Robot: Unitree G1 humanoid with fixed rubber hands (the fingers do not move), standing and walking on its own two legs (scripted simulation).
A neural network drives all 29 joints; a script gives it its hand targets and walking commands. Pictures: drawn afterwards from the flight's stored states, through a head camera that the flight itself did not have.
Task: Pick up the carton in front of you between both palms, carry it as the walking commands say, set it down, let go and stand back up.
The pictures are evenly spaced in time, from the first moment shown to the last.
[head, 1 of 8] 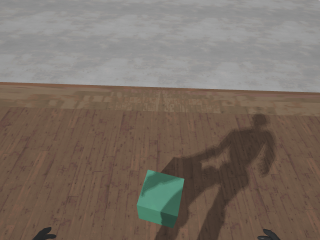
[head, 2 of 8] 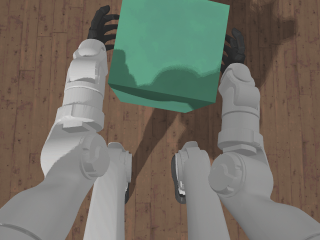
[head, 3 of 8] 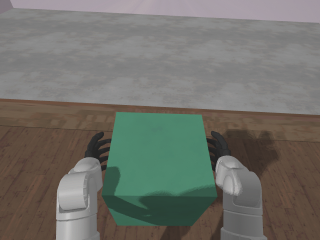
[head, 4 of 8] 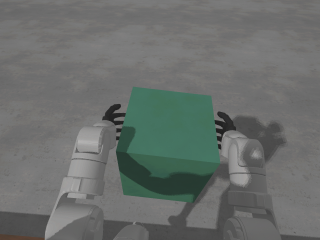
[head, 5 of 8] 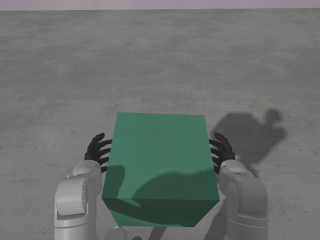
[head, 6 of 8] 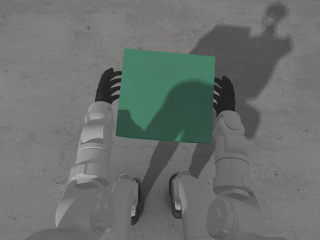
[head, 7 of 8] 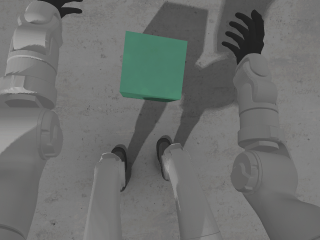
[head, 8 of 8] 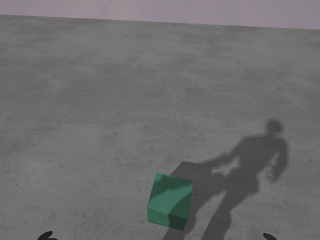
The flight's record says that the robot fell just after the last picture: no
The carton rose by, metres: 0.69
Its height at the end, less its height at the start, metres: -1.07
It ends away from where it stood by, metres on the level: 5.17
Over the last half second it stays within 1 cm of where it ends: yes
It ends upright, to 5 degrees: yes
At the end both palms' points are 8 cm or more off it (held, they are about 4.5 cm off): yes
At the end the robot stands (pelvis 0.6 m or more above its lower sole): yes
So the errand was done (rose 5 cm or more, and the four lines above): yes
